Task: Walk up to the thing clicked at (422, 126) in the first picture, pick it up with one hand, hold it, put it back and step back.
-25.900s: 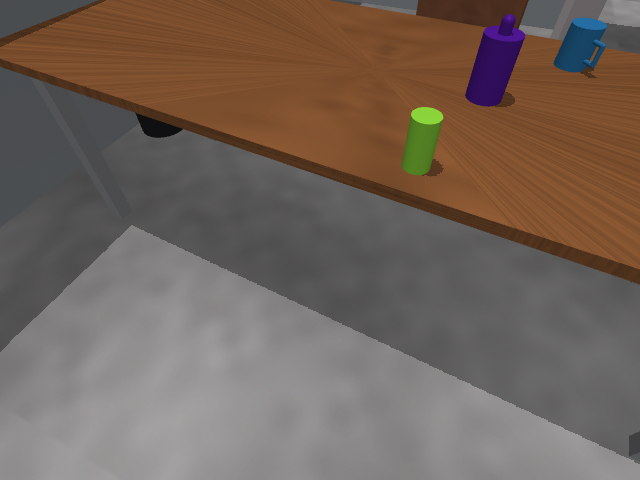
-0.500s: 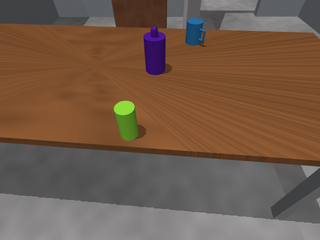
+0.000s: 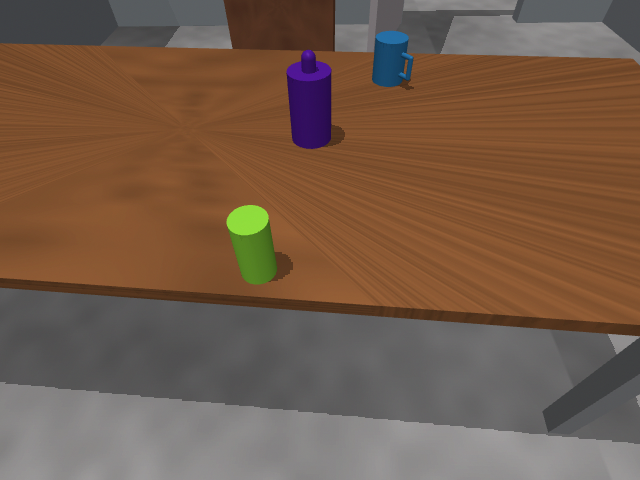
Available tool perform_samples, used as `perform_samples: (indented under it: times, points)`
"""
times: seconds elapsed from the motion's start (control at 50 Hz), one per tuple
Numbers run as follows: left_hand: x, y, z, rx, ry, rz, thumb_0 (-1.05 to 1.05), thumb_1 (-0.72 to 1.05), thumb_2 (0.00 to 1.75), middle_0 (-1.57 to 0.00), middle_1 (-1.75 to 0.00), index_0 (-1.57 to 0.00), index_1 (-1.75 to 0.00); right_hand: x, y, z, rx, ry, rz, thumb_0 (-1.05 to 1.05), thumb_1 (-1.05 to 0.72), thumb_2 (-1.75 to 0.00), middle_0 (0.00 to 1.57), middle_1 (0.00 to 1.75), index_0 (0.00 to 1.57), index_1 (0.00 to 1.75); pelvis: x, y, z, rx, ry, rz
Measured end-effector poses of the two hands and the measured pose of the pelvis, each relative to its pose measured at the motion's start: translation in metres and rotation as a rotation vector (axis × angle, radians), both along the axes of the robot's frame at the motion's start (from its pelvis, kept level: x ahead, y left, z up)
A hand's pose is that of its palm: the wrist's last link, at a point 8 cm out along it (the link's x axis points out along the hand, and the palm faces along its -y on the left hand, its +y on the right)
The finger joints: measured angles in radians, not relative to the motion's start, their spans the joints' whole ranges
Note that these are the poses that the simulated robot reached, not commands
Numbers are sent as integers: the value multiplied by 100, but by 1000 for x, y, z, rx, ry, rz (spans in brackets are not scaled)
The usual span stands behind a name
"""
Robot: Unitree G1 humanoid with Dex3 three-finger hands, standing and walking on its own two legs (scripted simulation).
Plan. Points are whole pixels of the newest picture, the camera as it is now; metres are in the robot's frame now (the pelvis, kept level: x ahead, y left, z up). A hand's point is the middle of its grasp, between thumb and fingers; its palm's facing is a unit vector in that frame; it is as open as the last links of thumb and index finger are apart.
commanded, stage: home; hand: left
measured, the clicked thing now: (253, 246) +0.42 +0.13 +0.04
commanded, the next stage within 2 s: stand in 0.70 s
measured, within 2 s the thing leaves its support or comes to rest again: neither
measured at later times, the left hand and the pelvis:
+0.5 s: hand out of the picture +0.10 +0.25 -0.15, palm faces -0.04 -0.94 -0.35, open 17.5 cm; pelvis +0.02 +0.00 +0.00, yaw +0 degrees
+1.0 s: hand out of the picture +0.09 +0.25 -0.15, palm faces -0.05 -0.94 -0.35, open 15.7 cm; pelvis +0.02 +0.00 +0.00, yaw -1 degrees
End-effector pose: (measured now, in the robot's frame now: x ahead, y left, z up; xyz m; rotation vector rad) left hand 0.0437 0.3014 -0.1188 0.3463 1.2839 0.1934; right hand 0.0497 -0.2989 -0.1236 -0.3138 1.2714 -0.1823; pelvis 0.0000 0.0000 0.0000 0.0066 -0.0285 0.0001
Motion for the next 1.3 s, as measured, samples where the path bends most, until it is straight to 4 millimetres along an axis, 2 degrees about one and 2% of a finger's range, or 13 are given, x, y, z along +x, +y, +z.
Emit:
perform_samples:
  times: [0.22,0.34,0.64,0.88,0.94,1.02,1.16,1.3]
  points:
    - [30,-8,3,-9,-40,-6,0,-55,4,-6,-4,-6,-5,31,0,3,3,-42,9,0,-91,-90,20,31,20,30,12,-3,2,-4,-7,-1]
    - [45,-12,5,-16,-74,-12,0,-55,4,-6,-5,-6,-5,40,-1,6,-1,-67,14,0,-91,-90,20,31,20,30,14,-3,3,-3,-10,-4]
    - [46,-8,5,-7,-42,-11,0,-56,4,-6,-4,-6,-5,26,-4,4,-1,-9,-13,0,-91,-90,20,31,20,30,19,-4,4,-4,-4,-8]
    - [47,-8,5,-12,-55,-14,0,-54,5,-8,-7,-7,-7,26,-2,5,-2,-22,-15,0,-91,-90,20,30,20,30,17,-3,4,-3,-7,-11]
    - [46,-8,5,-11,-50,-15,0,-46,14,-12,-13,-11,-13,25,-2,5,0,-20,-17,0,-91,-90,20,30,20,30,18,-3,5,-3,-6,-11]
    - [44,-7,4,-11,-42,-13,0,-27,33,-16,-20,-16,-21,24,-2,5,-1,-14,-17,0,-91,-90,20,30,20,30,18,-3,5,-3,-4,-12]
    - [42,-7,4,-13,-28,-11,0,20,69,-19,-27,-19,-28,25,-2,5,1,-10,-21,0,-91,-90,20,30,20,30,20,-3,5,-1,-3,-14]
    - [45,-8,5,-13,-35,-10,1,66,84,-20,-29,-20,-29,29,-2,5,1,-21,-17,0,-91,-90,20,30,20,30,22,-3,5,-1,-5,-15]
